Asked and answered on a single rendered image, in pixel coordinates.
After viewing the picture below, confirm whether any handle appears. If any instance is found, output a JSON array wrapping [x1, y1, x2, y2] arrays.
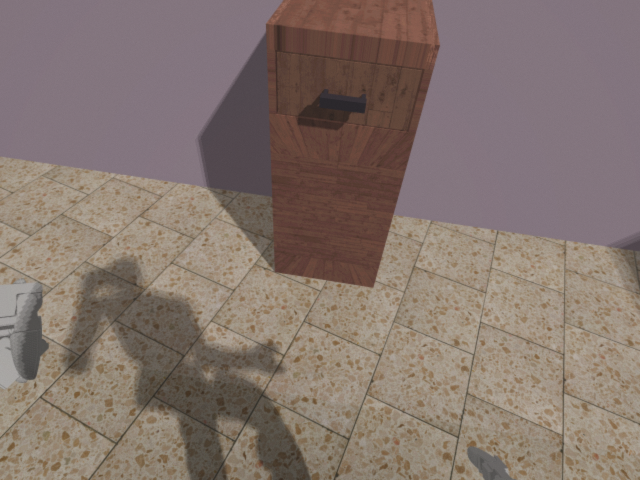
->
[[319, 89, 367, 114]]

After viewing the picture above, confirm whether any robot left hand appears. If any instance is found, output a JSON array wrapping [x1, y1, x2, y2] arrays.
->
[[0, 278, 49, 390]]

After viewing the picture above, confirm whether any robot right hand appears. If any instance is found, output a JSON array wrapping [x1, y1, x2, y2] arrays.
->
[[467, 446, 516, 480]]

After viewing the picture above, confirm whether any cabinet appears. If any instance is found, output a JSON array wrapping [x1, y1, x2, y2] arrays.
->
[[266, 0, 440, 288]]

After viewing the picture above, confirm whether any drawer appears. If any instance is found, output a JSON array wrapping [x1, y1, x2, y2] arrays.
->
[[277, 50, 422, 131]]

